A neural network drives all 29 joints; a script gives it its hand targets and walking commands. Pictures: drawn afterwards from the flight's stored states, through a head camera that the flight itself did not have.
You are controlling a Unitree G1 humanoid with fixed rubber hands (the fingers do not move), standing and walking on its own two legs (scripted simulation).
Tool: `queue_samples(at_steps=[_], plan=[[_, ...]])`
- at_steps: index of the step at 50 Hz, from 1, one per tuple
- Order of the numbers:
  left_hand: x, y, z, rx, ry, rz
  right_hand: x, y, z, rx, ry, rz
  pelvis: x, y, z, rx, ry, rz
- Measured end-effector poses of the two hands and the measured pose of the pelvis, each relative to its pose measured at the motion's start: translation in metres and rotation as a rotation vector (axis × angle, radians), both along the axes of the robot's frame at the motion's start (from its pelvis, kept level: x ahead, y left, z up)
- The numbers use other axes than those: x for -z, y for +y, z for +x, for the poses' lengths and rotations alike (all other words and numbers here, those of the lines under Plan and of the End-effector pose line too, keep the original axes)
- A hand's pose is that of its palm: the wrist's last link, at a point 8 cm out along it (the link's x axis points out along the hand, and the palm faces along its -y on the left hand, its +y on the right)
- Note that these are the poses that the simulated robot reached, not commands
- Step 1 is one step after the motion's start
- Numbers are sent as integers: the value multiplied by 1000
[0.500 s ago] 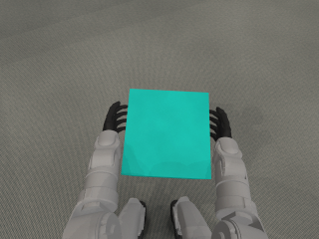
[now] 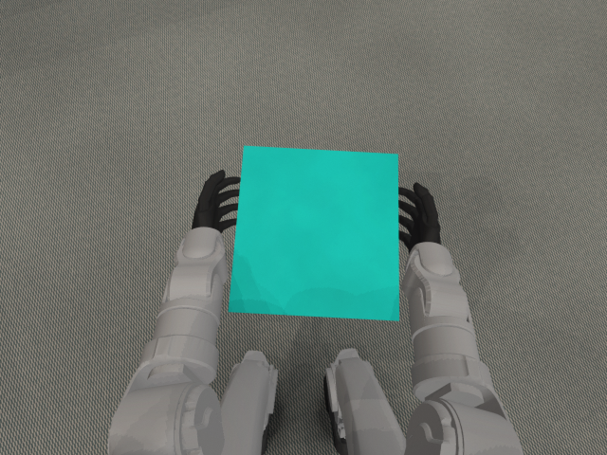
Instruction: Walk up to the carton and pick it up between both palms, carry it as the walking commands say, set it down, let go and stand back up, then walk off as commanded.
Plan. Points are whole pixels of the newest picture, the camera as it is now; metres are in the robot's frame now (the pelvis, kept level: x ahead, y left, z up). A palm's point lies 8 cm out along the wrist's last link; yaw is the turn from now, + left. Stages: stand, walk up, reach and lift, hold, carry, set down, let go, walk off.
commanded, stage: set down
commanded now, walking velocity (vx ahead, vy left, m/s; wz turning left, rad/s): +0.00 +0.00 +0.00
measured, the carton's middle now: (313, 246) +0.40 -0.02 -0.15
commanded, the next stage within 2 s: none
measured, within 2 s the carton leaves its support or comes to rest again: neither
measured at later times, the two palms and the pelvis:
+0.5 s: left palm (222, 229) +0.43 +0.12 -0.16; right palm (402, 243) +0.41 -0.16 -0.16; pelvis -0.03 +0.00 -0.08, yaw +0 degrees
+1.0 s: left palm (232, 228) +0.46 +0.12 -0.25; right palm (387, 242) +0.43 -0.17 -0.25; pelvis -0.04 +0.00 -0.15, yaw +0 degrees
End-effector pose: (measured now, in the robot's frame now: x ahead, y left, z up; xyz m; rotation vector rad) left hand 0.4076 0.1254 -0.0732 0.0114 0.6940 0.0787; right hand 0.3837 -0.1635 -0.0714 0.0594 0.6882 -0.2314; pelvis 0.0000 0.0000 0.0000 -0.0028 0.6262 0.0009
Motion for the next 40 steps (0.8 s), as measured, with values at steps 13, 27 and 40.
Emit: queue_samples(at_steps=[13,27,40], plan=[[45,-1,13,5,-5,2,46,-1,12,2,-4,1,39,2,-12,0,43,-3],[95,-1,28,14,-1,10,96,-2,25,3,0,0,83,2,-29,0,75,-4],[142,-3,44,27,4,14,144,-3,38,8,6,-6,122,1,-40,-2,105,-7]])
